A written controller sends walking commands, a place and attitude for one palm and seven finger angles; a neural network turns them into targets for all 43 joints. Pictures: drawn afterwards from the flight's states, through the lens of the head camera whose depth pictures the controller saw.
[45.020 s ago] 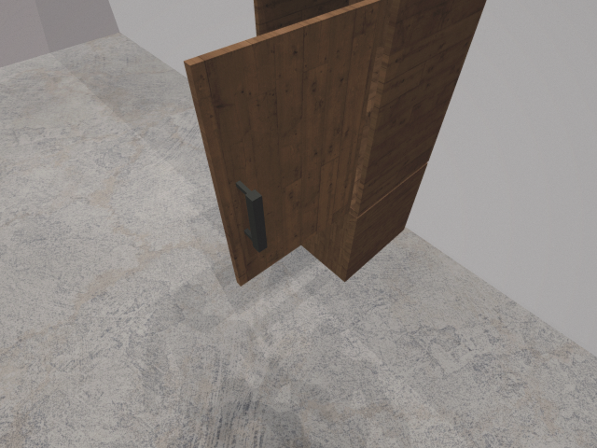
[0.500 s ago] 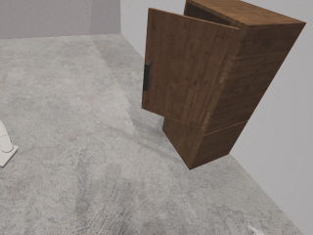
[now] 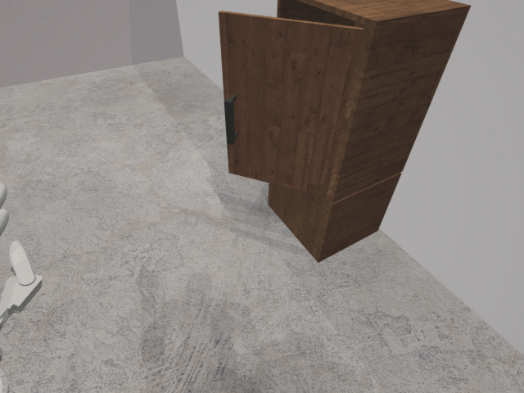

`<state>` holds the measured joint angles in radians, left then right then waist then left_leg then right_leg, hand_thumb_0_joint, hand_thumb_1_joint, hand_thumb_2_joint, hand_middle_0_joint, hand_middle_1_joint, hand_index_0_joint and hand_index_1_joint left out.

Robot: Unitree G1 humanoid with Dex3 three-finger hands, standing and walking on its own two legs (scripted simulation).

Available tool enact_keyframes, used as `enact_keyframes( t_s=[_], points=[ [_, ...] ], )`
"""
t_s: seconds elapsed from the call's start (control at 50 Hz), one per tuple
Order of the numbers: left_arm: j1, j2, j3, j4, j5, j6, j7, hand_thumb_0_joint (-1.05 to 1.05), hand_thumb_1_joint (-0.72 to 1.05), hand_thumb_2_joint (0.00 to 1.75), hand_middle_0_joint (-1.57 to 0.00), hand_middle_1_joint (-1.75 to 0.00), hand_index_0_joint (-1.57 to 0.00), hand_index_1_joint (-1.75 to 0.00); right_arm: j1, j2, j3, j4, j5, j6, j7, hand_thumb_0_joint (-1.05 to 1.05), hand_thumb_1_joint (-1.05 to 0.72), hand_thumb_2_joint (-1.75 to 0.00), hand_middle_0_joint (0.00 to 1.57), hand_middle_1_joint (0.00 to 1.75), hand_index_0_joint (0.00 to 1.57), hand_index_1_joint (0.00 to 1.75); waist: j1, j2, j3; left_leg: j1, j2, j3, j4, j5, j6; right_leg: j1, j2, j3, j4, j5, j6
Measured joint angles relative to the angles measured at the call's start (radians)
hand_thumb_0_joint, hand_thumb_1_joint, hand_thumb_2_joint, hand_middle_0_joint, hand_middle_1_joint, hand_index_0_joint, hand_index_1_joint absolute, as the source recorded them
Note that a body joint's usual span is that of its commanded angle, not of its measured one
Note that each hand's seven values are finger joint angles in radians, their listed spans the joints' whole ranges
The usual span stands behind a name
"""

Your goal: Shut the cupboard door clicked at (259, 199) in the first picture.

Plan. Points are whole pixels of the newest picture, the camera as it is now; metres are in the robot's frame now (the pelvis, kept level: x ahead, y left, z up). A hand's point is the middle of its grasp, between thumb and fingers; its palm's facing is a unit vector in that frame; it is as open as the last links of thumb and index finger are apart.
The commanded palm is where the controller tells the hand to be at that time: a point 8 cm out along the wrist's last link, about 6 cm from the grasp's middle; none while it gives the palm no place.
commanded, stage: stop stepping back and stand still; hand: left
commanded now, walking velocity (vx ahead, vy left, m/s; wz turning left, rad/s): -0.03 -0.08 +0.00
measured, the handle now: (232, 119) +0.99 +0.16 -0.08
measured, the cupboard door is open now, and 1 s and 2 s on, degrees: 39 39 39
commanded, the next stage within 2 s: let the arm hang, fingers relaxed in 1.20 s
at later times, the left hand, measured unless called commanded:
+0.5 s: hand (50, 252) +0.24 +0.28 +0.16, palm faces +0.40 -0.77 -0.49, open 7.4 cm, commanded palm +0.18 +0.32 +0.18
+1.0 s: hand out of the picture +0.20 +0.32 +0.15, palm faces +0.44 -0.78 -0.44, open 7.4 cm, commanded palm +0.14 +0.36 +0.18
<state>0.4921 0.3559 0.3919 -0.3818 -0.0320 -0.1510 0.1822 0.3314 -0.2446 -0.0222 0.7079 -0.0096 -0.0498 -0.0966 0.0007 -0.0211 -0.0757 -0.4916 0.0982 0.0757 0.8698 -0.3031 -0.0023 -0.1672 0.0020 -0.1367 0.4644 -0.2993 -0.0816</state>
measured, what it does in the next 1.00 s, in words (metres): steps on the spot: left foot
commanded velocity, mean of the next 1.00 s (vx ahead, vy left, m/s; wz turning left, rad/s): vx -0.02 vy -0.03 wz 0.00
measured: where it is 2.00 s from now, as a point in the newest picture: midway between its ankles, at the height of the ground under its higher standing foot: outside the picture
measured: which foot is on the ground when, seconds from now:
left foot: up 0.00-0.08, down 0.10-1.00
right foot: down 0.00-1.00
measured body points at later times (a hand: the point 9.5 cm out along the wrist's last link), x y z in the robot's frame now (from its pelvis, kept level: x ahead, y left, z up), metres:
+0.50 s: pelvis +0.04 +0.02 -0.01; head +0.05 +0.02 +0.44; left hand +0.21 +0.32 +0.18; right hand +0.20 -0.20 -0.09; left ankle +0.03 +0.17 -0.74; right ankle -0.02 -0.07 -0.74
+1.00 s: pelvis +0.00 +0.06 +0.00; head +0.00 +0.06 +0.45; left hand +0.17 +0.36 +0.18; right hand +0.15 -0.18 -0.09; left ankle +0.03 +0.17 -0.74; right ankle -0.02 -0.07 -0.74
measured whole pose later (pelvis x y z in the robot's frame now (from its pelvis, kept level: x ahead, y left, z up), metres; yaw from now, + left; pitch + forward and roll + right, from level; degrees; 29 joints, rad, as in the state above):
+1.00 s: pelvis +0.00 +0.06 +0.00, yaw +0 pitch +1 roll -1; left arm 0.55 0.39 0.41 -0.46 -0.05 -0.16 0.17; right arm 0.25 -0.19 0.02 0.63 0.01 -0.07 -0.08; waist -0.01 0.01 -0.02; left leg -0.30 0.07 0.11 0.50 -0.21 0.00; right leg -0.18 -0.02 -0.09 0.44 -0.27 0.01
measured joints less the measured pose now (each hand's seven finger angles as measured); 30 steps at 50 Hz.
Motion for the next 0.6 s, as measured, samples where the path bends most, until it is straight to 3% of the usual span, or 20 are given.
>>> enact_keyframes(
  t_s=[0.1, 0.14, 0.18, 0.24, 0.36, 0.44, 0.6],
  points=[
    [0.02, 0.013, -0.017, -0.12, -0.004, -0.016, 0.006, 0.02, 0.89, 0.9, -0.21, -0.3, -0.21, -0.3, -0.011, -0.019, -0.013, -0.032, -0.002, -0.036, -0.02, 0.01, -0.91, -0.9, 0.2, 0.3, 0.2, 0.3, -0.004, 0.003, 0.04, 0.202, 0.009, 0.014, -0.322, 0.059, 0.008, -0.034, -0.011, -0.013, 0.11, -0.071, 0.029],
    [0.017, 0.053, 0.019, -0.138, -0.011, -0.029, 0.007, 0.02, 0.89, 0.9, -0.21, -0.3, -0.21, -0.3, -0.051, 0.008, -0.014, -0.039, 0.003, -0.036, -0.02, 0.01, -0.91, -0.9, 0.2, 0.3, 0.2, 0.3, -0.01, -0.026, 0.066, 0.2, -0.005, 0.026, -0.294, 0.057, -0.029, -0.058, -0.027, 0.017, 0.175, -0.106, 0.047],
    [0.015, 0.086, 0.055, -0.128, -0.013, -0.031, 0.002, 0.02, 0.89, 0.9, -0.21, -0.3, -0.21, -0.3, -0.081, 0.038, -0.003, -0.052, 0.001, -0.037, -0.011, 0.01, -0.91, -0.9, 0.2, 0.3, 0.2, 0.3, -0.021, -0.036, 0.072, 0.199, -0.008, 0.031, -0.279, 0.027, -0.045, -0.061, -0.025, 0.038, 0.183, -0.114, 0.056],
    [0.015, 0.099, 0.078, -0.115, -0.014, -0.026, -0.009, 0.02, 0.89, 0.9, -0.21, -0.3, -0.21, -0.3, -0.107, 0.068, 0.022, -0.074, 0.007, -0.047, 0.012, 0.01, -0.91, -0.9, 0.2, 0.3, 0.2, 0.3, -0.031, 0.0, 0.074, 0.192, 0.017, 0.017, -0.279, 0.016, -0.053, -0.037, 0.006, 0.027, 0.117, -0.085, 0.033],
    [0.077, 0.083, 0.044, -0.133, -0.019, -0.023, -0.016, 0.02, 0.89, 0.9, -0.21, -0.3, -0.21, -0.3, -0.129, 0.093, 0.05, -0.101, 0.019, -0.026, 0.04, 0.01, -0.91, -0.9, 0.2, 0.3, 0.2, 0.3, -0.031, 0.01, 0.061, 0.183, 0.011, 0.018, -0.284, 0.025, -0.04, -0.037, 0.005, 0.037, 0.089, -0.08, 0.036],
    [0.091, 0.079, 0.026, -0.128, -0.019, -0.012, -0.023, 0.02, 0.89, 0.9, -0.21, -0.3, -0.21, -0.3, -0.133, 0.083, 0.05, -0.101, 0.019, -0.004, 0.029, 0.01, -0.91, -0.9, 0.2, 0.3, 0.2, 0.3, -0.024, 0.008, 0.06, 0.206, 0.002, 0.021, -0.318, 0.016, -0.05, -0.028, -0.004, 0.038, 0.082, -0.082, 0.047],
    [0.067, 0.07, 0.028, -0.108, -0.017, 0.0, -0.016, 0.02, 0.88, 0.9, -0.21, -0.3, -0.21, -0.3, -0.129, 0.048, 0.03, -0.108, 0.023, 0.01, 0.017, 0.01, -0.91, -0.9, 0.2, 0.3, 0.2, 0.3, -0.02, 0.011, 0.059, 0.212, -0.003, 0.024, -0.324, 0.026, -0.036, -0.011, -0.007, 0.04, 0.05, -0.057, 0.06]
  ],
)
